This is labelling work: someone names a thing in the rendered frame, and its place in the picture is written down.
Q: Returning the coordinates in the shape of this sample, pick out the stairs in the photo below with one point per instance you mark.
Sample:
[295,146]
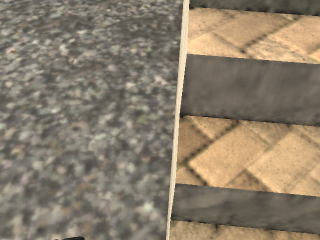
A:
[246,143]

